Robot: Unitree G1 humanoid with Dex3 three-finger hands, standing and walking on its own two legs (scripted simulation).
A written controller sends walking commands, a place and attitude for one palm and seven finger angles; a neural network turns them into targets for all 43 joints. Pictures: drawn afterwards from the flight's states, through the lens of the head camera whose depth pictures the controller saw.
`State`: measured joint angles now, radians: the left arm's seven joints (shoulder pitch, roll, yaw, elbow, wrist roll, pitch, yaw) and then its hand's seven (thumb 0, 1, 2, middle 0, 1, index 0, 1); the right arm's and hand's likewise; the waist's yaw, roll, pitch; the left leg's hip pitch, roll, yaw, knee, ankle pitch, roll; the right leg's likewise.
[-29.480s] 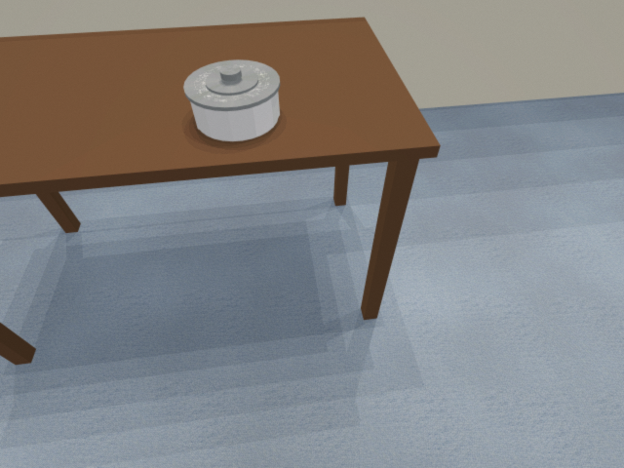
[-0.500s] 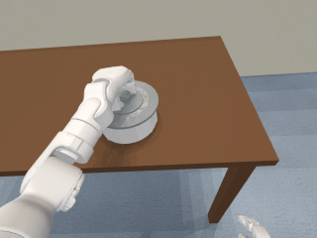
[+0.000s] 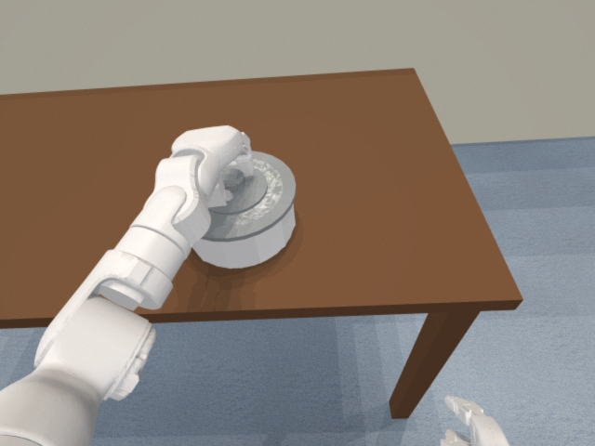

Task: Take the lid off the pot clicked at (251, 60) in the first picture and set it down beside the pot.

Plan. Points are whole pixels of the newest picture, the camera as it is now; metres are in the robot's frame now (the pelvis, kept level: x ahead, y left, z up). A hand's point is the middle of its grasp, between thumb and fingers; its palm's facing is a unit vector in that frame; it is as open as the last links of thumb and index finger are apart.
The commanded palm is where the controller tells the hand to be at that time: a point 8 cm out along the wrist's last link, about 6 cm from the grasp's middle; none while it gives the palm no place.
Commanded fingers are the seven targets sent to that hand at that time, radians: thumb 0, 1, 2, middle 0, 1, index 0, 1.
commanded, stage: close the fingers and squeeze the knob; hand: left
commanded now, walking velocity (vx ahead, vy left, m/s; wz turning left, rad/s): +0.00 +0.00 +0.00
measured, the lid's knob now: (230, 180) +0.47 +0.11 +0.11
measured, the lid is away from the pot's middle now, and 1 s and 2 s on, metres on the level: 0.00 0.01 0.03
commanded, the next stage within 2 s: lift the lid straight up in 0.34 s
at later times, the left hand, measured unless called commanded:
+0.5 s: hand (216, 185) +0.44 +0.12 +0.13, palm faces -0.30 -0.10 -0.95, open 7.5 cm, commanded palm +0.42 +0.13 +0.20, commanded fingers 0.00 0.69 1.01 -1.21 -1.13 -0.79 -0.98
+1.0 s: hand (211, 165) +0.44 +0.12 +0.17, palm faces -0.26 -0.07 -0.96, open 7.2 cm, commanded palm +0.43 +0.12 +0.24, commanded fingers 0.00 0.69 1.01 -1.23 -1.14 -0.80 -0.98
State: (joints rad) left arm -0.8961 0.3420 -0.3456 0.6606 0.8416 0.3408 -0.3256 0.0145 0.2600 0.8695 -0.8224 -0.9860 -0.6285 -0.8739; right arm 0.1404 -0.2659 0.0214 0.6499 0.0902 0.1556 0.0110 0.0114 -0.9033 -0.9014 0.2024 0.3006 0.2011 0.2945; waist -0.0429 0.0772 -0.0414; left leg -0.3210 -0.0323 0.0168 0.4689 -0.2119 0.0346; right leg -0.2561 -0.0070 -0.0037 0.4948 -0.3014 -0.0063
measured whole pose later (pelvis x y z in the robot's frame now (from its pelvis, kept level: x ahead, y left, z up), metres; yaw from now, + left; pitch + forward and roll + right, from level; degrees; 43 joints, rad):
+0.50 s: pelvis -0.01 +0.00 +0.00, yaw +0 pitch +3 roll +0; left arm -0.93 0.34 -0.33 0.73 0.84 0.32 -0.34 0.04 0.31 0.88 -1.11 -1.10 -0.60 -0.88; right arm 0.16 -0.27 0.02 0.67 0.09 0.15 0.00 0.01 -0.90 -0.90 0.20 0.30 0.20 0.29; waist -0.05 0.07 -0.04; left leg -0.32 -0.03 0.02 0.47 -0.20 0.04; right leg -0.26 -0.01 0.00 0.49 -0.29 0.00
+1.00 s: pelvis -0.01 +0.01 +0.00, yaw +0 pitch +3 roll +0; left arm -1.01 0.36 -0.35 0.71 0.84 0.35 -0.38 0.10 0.39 0.89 -1.23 -1.13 -0.59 -0.86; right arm 0.17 -0.27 0.01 0.68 0.08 0.10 0.00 0.01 -0.90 -0.90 0.20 0.30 0.20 0.29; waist -0.05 0.08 -0.03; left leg -0.31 -0.04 0.01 0.45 -0.19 0.04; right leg -0.24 -0.02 -0.01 0.48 -0.28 0.00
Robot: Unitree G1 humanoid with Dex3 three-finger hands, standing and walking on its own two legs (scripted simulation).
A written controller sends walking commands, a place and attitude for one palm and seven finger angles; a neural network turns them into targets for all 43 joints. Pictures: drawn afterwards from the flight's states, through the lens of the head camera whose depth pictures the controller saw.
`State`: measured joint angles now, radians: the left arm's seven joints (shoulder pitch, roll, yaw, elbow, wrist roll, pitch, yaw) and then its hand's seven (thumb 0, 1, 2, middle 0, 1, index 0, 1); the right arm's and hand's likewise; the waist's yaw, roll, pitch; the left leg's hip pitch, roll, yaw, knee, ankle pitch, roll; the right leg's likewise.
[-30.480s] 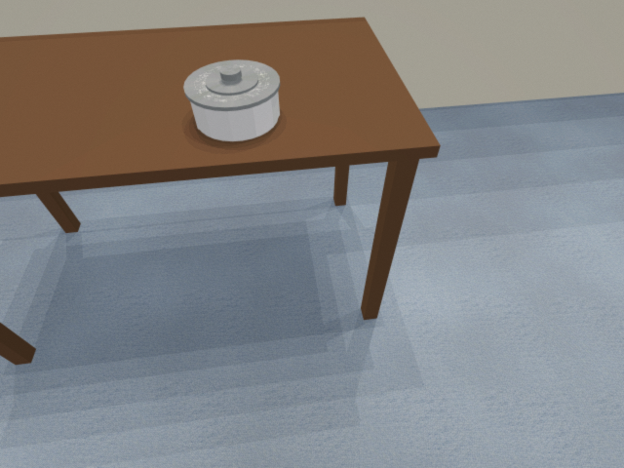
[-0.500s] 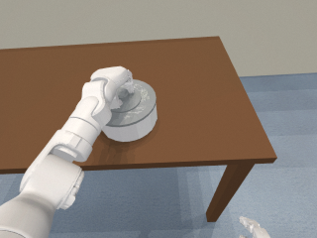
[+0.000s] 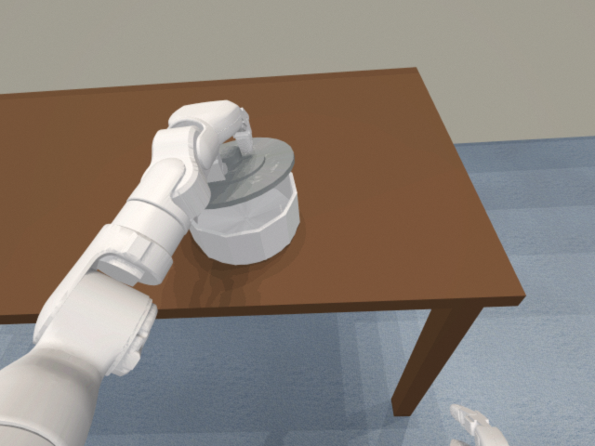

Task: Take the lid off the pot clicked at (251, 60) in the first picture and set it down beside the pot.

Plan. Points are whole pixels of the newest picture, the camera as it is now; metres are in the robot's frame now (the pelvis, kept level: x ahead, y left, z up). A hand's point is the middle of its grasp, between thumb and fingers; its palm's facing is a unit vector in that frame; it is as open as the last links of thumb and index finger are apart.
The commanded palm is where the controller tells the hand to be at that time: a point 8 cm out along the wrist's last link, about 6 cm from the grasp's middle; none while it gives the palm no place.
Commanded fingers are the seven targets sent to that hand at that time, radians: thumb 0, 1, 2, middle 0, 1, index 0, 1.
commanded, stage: lift the lid straight up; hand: left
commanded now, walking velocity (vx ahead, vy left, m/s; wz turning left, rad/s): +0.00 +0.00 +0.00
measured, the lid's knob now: (227, 156) +0.49 +0.11 +0.14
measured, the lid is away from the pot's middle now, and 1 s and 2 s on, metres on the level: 0.01 0.03 0.03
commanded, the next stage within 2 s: open the fingers wide in 0.42 s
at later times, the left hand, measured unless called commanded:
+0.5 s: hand (209, 127) +0.46 +0.11 +0.21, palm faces -0.18 -0.08 -0.98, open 4.5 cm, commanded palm +0.44 +0.11 +0.28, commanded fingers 0.00 0.69 1.01 -1.23 -1.14 -0.80 -0.98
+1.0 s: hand (204, 124) +0.46 +0.12 +0.22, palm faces -0.17 -0.06 -0.98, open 6.7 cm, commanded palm +0.43 +0.12 +0.28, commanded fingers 0.00 0.03 1.26 -0.95 -0.48 -0.79 -0.42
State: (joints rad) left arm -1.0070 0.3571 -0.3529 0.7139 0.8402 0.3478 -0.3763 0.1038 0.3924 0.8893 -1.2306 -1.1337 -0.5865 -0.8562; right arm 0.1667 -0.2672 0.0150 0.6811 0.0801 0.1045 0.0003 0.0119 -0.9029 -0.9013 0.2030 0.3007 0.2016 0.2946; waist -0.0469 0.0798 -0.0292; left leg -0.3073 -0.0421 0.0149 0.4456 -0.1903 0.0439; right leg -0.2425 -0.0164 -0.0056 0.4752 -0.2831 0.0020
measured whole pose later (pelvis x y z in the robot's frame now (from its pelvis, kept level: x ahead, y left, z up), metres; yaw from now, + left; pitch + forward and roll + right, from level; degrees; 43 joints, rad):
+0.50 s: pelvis +0.01 +0.00 +0.00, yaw +0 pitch +3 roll +0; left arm -1.09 0.38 -0.35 0.67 0.85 0.39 -0.41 0.00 0.67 1.01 -1.23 -1.13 -0.80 -0.97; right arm 0.14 -0.27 0.03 0.67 0.08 0.13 0.01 0.01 -0.90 -0.90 0.20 0.30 0.20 0.29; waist -0.04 0.08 -0.04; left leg -0.30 -0.05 0.01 0.44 -0.19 0.05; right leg -0.24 -0.02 -0.01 0.46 -0.29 0.00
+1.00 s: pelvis +0.00 +0.00 +0.00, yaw +0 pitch +3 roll +0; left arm -1.12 0.39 -0.36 0.67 0.87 0.39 -0.43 0.00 0.28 1.16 -1.06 -0.72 -0.80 -0.63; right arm 0.14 -0.27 0.03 0.66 0.08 0.12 0.01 0.01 -0.90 -0.90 0.20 0.30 0.20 0.29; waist -0.04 0.08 -0.04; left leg -0.31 -0.05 0.01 0.44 -0.19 0.05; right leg -0.24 -0.02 -0.01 0.46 -0.28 0.01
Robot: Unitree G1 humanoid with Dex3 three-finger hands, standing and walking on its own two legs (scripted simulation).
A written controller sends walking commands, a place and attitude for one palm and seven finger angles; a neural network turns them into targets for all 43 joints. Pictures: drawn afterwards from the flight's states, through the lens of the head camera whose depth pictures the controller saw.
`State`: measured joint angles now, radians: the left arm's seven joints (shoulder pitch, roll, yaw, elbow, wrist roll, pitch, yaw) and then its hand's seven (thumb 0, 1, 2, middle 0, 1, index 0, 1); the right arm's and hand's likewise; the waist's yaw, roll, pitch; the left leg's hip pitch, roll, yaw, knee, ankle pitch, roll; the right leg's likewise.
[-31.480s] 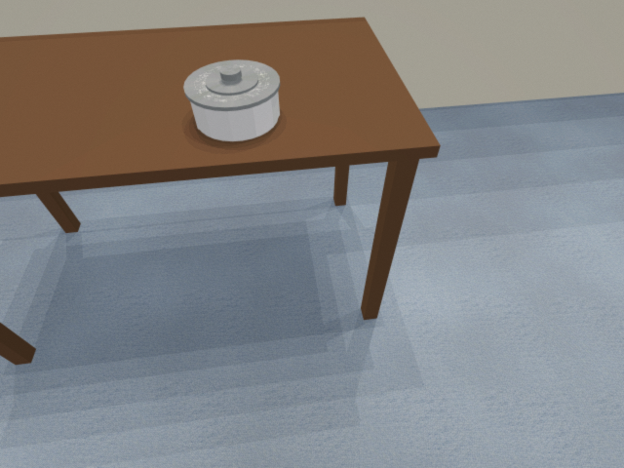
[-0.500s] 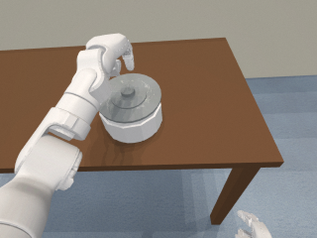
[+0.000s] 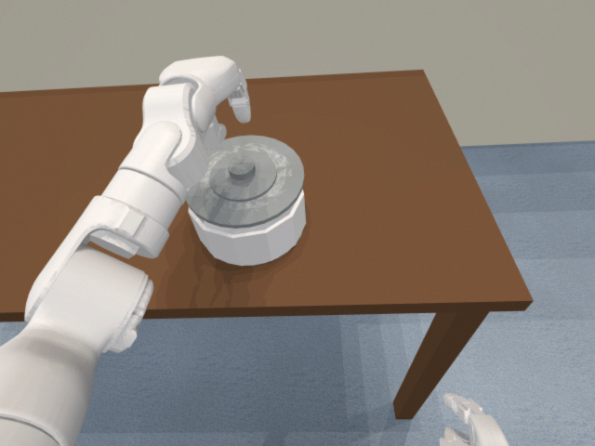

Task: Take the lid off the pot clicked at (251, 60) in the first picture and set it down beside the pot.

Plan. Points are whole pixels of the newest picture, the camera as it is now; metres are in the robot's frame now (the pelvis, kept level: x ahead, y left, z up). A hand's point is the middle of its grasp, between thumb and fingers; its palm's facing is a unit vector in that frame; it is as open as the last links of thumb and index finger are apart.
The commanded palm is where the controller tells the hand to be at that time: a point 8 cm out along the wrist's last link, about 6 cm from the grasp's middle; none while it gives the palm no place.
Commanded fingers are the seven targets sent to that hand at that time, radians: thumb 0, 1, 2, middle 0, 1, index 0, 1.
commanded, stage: open the fingers wide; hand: left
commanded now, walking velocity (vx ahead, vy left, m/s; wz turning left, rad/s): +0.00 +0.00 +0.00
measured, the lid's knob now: (241, 167) +0.50 +0.10 +0.11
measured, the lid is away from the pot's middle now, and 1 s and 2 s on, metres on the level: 0.03 0.03 0.03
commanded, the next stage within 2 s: raise the empty hand in 0.12 s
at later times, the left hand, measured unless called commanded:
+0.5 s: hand (216, 112) +0.45 +0.10 +0.24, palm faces -0.11 -0.05 -0.99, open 9.8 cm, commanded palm +0.43 +0.10 +0.30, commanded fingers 0.00 -0.24 1.37 -0.84 -0.21 -0.79 -0.19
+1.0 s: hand (211, 83) +0.46 +0.10 +0.27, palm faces -0.09 -0.06 -0.99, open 9.9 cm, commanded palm +0.43 +0.11 +0.34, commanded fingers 0.00 -0.24 1.37 -0.84 -0.21 -0.79 -0.19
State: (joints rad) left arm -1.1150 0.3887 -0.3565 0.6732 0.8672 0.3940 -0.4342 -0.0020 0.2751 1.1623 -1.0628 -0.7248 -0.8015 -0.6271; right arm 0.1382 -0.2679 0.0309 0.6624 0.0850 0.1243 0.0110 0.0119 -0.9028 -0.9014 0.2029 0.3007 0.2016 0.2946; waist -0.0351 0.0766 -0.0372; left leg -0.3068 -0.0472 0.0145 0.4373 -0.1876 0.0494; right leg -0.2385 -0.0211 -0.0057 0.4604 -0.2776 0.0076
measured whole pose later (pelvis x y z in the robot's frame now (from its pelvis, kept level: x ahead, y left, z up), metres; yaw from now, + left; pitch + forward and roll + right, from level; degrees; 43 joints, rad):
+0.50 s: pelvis -0.01 +0.00 +0.00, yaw +0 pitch +3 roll +0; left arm -1.16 0.38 -0.37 0.68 0.87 0.41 -0.42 0.00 -0.21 1.36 -0.86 -0.23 -0.80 -0.21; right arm 0.12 -0.26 0.04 0.67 0.09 0.12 0.01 0.01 -0.90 -0.90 0.20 0.30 0.20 0.29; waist -0.03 0.08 -0.04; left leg -0.30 -0.05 0.02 0.43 -0.18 0.05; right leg -0.24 -0.02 0.00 0.47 -0.27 0.01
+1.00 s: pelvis +0.00 +0.00 +0.00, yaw +0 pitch +3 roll +0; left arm -1.24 0.41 -0.34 0.71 0.88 0.42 -0.47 0.00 -0.23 1.37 -0.86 -0.21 -0.80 -0.19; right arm 0.14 -0.28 0.04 0.68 0.09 0.11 0.00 0.01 -0.90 -0.90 0.20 0.30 0.20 0.29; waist -0.04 0.08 -0.04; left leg -0.29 -0.04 0.02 0.42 -0.18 0.04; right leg -0.23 -0.01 0.00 0.45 -0.27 0.00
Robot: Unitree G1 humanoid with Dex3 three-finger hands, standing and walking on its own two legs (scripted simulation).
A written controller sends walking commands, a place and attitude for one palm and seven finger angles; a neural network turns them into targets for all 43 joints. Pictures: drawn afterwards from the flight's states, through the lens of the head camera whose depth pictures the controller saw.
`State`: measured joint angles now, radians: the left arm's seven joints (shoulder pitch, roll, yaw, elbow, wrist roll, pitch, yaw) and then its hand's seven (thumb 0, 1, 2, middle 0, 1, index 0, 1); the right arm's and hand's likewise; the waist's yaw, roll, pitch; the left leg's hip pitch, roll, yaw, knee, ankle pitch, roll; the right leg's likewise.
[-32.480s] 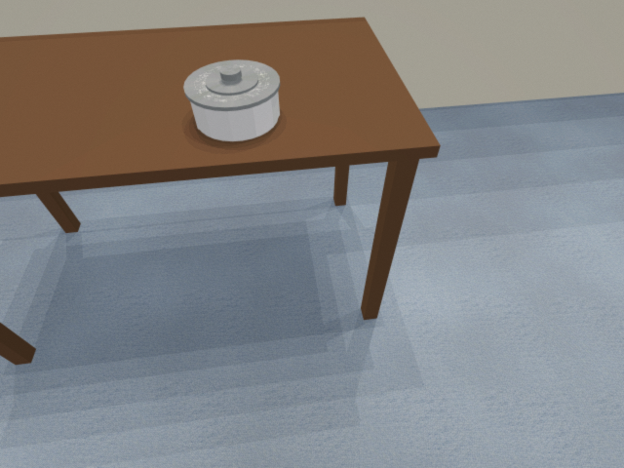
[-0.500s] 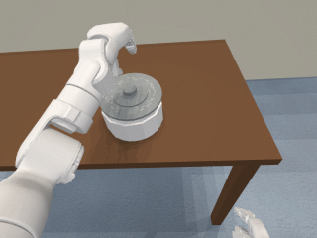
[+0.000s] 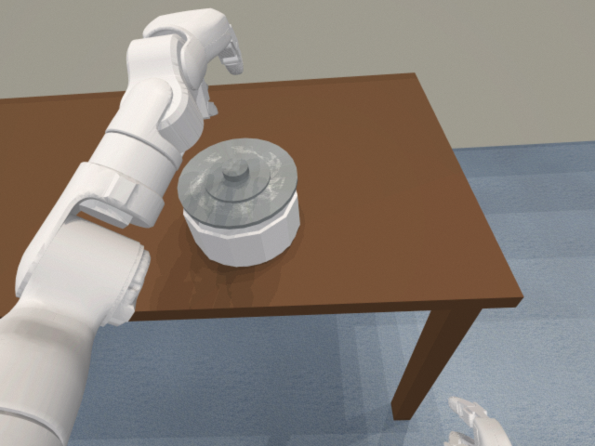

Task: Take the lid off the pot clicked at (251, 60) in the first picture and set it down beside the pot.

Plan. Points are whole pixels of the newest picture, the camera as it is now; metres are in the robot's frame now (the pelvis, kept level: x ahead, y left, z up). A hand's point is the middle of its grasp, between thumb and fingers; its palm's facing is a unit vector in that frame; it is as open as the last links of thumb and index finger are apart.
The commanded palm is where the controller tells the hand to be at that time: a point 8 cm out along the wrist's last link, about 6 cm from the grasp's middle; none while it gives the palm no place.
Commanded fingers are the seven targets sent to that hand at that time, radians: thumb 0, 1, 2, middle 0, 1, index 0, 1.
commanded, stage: draw the hand back to the body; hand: left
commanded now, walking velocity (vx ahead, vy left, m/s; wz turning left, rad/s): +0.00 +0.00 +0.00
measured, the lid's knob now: (235, 169) +0.50 +0.11 +0.11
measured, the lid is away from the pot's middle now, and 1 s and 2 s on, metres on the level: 0.03 0.03 0.03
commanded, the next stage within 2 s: none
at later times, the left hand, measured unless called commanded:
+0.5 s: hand (174, 132) +0.41 +0.14 +0.25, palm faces -0.04 -0.07 -1.00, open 9.9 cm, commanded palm +0.36 +0.15 +0.31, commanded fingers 0.00 -0.24 1.37 -0.84 -0.21 -0.79 -0.19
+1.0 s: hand (160, 131) +0.35 +0.13 +0.29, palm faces +0.16 -0.97 -0.19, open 9.4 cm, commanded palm +0.31 +0.18 +0.28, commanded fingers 0.00 0.33 1.13 -0.52 -0.26 -0.49 -0.25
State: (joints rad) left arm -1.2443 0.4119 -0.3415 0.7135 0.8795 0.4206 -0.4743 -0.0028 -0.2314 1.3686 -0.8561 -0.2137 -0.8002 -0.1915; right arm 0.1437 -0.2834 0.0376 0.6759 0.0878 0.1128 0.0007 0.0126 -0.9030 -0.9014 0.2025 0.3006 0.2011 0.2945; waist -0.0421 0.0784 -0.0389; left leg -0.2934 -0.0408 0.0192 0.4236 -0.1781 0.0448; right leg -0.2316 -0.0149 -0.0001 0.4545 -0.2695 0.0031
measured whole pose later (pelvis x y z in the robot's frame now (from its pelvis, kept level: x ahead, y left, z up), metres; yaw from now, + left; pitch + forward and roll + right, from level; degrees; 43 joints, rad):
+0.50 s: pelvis +0.00 +0.00 +0.00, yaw +0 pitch +1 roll +0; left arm -0.92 0.49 -0.33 0.26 0.83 0.43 -0.48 0.00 -0.23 1.37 -0.86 -0.21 -0.80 -0.19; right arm 0.03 -0.27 0.05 0.60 0.11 0.16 0.03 0.01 -0.90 -0.90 0.20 0.30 0.20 0.29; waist 0.03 0.09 -0.03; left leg -0.27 -0.05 0.02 0.44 -0.18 0.05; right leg -0.21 -0.02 0.00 0.47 -0.28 0.01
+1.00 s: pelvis +0.03 -0.02 +0.00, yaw -3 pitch -2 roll +0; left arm -0.28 0.34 0.19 -0.25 -0.08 -0.10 0.09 0.00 0.06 1.24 -0.68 -0.24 -0.64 -0.22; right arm 0.21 -0.25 0.01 0.67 0.03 0.00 -0.03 0.02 -0.90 -0.90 0.20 0.30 0.20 0.29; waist -0.01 0.04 0.04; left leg -0.15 0.01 0.06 0.44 -0.25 0.01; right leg -0.07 0.04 0.04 0.40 -0.29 -0.02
